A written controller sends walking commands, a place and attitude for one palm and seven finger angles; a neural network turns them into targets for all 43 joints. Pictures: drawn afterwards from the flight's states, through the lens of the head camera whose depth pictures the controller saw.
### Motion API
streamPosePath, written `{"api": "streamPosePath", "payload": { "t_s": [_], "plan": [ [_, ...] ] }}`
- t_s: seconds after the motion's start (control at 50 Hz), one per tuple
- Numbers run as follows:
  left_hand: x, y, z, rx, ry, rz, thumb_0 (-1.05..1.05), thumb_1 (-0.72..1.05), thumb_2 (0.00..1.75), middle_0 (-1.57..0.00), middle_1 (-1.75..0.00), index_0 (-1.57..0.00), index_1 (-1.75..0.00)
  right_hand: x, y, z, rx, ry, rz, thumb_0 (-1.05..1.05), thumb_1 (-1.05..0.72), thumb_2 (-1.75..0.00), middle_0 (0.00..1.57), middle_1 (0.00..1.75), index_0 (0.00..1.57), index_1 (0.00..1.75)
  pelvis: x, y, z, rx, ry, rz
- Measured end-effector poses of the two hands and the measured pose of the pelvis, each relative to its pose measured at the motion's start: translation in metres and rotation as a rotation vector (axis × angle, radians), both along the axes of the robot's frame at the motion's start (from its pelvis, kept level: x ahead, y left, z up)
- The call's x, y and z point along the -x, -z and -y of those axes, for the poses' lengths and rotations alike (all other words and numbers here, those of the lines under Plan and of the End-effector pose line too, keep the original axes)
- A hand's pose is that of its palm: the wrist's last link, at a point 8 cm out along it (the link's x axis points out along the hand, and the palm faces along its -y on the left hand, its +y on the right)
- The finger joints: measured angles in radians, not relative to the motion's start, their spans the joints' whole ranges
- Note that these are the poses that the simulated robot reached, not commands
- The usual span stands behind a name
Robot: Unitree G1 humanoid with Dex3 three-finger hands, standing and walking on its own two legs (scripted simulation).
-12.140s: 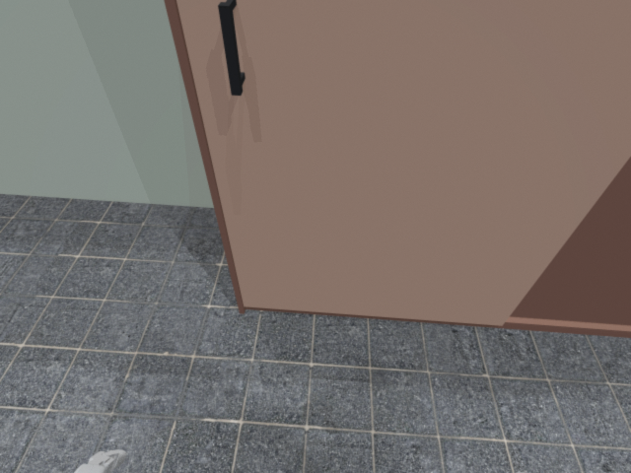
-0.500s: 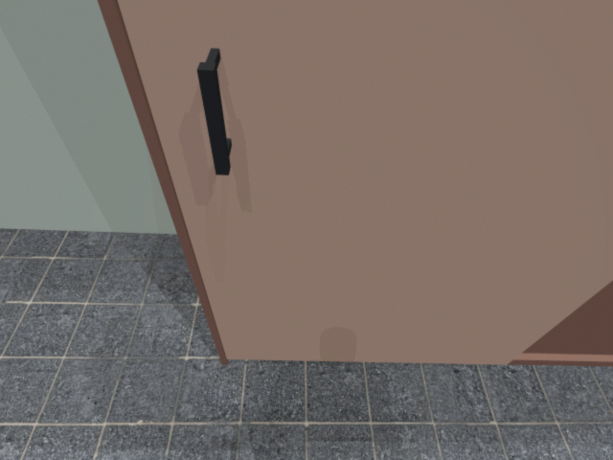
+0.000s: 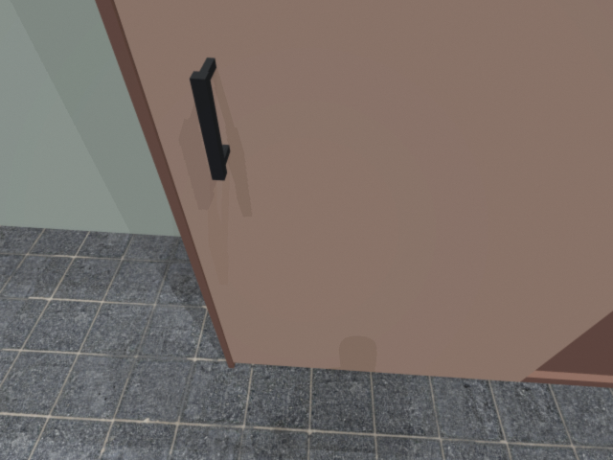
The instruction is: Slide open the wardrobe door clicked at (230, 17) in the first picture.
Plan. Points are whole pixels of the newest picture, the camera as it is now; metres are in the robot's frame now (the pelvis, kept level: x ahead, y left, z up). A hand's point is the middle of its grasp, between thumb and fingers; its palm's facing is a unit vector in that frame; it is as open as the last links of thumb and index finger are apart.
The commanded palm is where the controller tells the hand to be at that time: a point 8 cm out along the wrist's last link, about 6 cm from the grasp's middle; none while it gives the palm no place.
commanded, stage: look again from close up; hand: left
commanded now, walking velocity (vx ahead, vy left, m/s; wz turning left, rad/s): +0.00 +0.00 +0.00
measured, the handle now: (214, 122) +0.48 +0.16 +0.20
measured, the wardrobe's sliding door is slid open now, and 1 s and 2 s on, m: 0.00 0.00 0.00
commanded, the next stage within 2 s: raise the hand with hooked fingers in 0.82 s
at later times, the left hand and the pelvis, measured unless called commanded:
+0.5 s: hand out of the picture +0.04 +0.22 -0.17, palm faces +0.01 -0.97 -0.25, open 7.4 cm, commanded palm none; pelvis +0.01 +0.03 -0.01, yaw +0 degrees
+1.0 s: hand out of the picture +0.09 +0.22 -0.14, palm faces +0.18 -0.96 -0.21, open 7.4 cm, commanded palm +0.11 +0.26 -0.06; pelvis +0.01 +0.02 -0.01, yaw +0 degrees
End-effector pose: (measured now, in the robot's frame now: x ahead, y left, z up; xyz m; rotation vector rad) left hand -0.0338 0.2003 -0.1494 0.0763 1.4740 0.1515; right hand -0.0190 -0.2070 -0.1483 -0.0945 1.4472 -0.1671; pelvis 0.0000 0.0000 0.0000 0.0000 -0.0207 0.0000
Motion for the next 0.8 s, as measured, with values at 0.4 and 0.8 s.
{"api": "streamPosePath", "payload": {
  "t_s": [0.4,0.8],
  "plan": [
    [-0.046,-0.003,-0.055,-0.089,0.053,0.12,0.0,0.9,0.89,-0.2,-0.3,-0.2,-0.3,-0.04,0.007,-0.01,0.025,-0.048,0.131,0.01,-0.94,-0.9,0.2,0.3,0.2,0.3,-0.009,0.008,-0.029,-0.001,-0.004,-0.003],
    [-0.059,-0.005,-0.06,-0.077,0.077,0.1,0.0,0.91,0.89,-0.2,-0.3,-0.2,-0.3,-0.04,0.001,-0.012,0.024,-0.059,0.088,0.01,-0.91,-0.9,0.2,0.3,0.2,0.3,-0.014,0.004,-0.03,-0.011,0.006,-0.011]
  ]
}}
